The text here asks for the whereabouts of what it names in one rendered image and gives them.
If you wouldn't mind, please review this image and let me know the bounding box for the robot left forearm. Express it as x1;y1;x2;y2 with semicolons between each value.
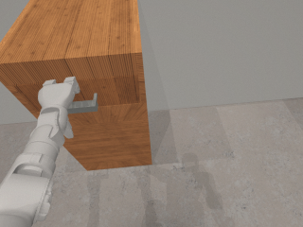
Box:
0;104;68;194

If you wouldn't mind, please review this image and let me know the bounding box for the left robot hand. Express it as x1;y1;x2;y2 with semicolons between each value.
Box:
38;76;80;139

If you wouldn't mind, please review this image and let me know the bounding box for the drawer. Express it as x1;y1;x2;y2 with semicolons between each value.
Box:
13;74;140;112

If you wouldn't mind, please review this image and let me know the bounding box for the handle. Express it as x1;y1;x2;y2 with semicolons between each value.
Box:
67;93;98;114

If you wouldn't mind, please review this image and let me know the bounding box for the cabinet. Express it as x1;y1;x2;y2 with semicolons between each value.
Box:
0;0;152;171

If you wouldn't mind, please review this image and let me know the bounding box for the left robot upper arm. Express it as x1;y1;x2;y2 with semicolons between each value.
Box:
0;173;54;227

